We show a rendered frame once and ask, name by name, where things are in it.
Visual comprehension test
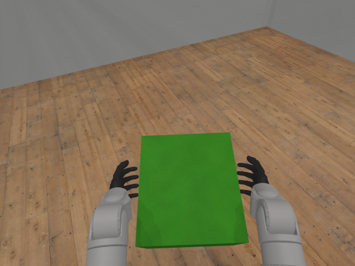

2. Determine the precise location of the left robot forearm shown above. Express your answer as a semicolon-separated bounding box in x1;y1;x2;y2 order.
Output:
85;187;132;266

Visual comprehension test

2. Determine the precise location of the carton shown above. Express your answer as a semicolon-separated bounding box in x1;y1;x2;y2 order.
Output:
135;132;249;249

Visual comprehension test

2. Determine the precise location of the left robot hand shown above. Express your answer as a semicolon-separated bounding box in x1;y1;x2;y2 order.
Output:
109;160;139;198

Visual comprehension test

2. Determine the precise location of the right robot hand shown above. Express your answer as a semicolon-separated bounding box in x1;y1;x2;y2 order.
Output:
237;156;269;196

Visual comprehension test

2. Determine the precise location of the right robot forearm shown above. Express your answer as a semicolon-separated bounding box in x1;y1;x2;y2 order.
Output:
250;183;307;266

